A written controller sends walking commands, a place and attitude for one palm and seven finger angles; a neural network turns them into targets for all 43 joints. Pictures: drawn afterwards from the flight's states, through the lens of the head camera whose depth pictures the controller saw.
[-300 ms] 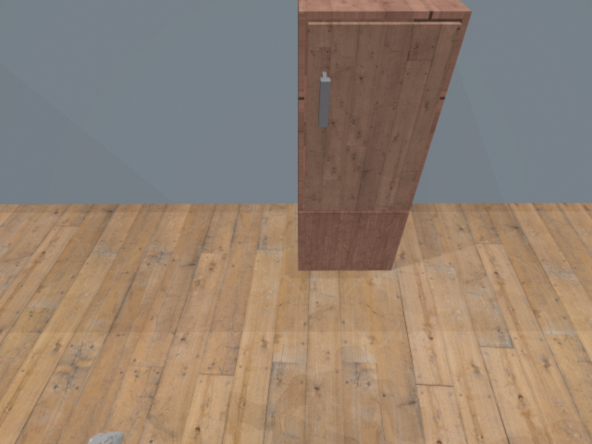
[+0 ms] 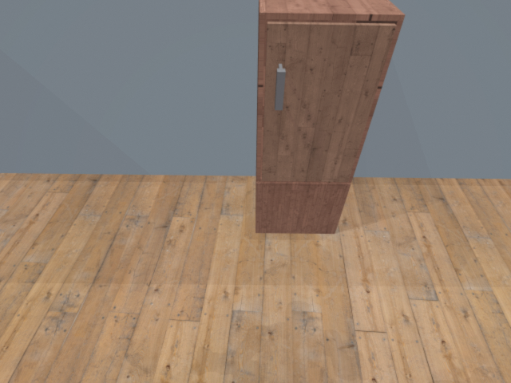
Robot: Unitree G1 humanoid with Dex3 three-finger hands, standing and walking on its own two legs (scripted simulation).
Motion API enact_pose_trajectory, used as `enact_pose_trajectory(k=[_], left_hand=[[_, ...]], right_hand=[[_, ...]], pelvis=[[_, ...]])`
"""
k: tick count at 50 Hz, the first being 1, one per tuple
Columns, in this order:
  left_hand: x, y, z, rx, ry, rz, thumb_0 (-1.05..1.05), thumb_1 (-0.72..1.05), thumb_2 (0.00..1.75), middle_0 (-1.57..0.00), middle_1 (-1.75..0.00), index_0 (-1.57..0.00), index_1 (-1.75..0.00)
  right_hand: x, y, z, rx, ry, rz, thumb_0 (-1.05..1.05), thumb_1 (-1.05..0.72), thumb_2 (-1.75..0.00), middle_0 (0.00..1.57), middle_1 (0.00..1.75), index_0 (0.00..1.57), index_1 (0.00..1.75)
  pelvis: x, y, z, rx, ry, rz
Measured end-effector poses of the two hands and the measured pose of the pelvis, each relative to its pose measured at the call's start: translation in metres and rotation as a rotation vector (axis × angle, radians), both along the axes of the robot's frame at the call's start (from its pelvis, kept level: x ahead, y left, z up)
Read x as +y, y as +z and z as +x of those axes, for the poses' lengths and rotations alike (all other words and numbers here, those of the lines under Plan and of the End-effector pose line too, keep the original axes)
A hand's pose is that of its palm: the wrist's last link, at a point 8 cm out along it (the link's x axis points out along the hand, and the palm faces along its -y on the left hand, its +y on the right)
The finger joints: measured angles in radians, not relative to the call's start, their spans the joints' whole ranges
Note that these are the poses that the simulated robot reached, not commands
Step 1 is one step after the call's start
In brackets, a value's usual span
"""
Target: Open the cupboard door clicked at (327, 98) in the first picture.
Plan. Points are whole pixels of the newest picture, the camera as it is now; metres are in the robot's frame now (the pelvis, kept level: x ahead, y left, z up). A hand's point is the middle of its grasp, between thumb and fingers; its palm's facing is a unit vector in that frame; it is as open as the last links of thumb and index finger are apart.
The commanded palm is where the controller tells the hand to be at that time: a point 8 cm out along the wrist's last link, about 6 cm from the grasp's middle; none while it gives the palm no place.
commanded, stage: stand and wait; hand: left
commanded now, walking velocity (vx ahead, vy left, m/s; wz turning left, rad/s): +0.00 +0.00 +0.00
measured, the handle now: (279, 86) +0.92 -0.01 +0.03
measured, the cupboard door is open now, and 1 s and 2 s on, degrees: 0 0 0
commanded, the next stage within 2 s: look at it before walking up in 0.52 s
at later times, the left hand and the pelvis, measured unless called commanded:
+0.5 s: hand out of the picture +0.06 +0.25 -0.15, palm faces -0.03 -0.94 -0.34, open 7.4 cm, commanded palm none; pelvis +0.00 +0.00 +0.00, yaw +0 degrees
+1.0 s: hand out of the picture +0.08 +0.24 -0.15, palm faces -0.04 -0.94 -0.34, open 7.4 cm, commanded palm none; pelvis +0.01 +0.00 +0.00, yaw +0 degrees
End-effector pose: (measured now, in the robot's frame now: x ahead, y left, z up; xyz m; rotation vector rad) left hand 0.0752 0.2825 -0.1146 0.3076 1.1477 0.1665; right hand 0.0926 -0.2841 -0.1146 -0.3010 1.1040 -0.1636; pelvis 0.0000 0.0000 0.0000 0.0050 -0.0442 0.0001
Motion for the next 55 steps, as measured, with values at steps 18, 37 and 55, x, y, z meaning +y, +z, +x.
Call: enact_pose_trajectory(k=[18, 37, 55], left_hand=[[0.012, -0.002, -0.031, 0.096, 0.030, 0.023, 0.01, 0.91, 0.90, -0.20, -0.30, -0.21, -0.30], [0.007, 0.002, -0.006, 0.049, 0.012, 0.020, 0.01, 0.91, 0.90, -0.20, -0.30, -0.21, -0.30], [0.005, 0.002, -0.001, 0.071, 0.014, 0.024, 0.01, 0.91, 0.90, -0.20, -0.30, -0.21, -0.30]], right_hand=[[-0.009, -0.007, -0.048, 0.134, -0.053, -0.013, 0.01, -0.91, -0.90, 0.20, 0.30, 0.20, 0.30], [-0.008, -0.004, -0.025, 0.089, -0.041, -0.007, 0.00, -0.91, -0.90, 0.20, 0.30, 0.20, 0.30], [-0.014, -0.002, -0.014, 0.100, -0.040, -0.014, 0.00, -0.91, -0.90, 0.20, 0.30, 0.20, 0.30]], pelvis=[[0.001, 0.002, -0.006, 0.005, -0.002, -0.002], [0.000, 0.004, 0.001, 0.007, -0.004, -0.001], [-0.005, 0.005, 0.010, 0.013, -0.008, -0.001]])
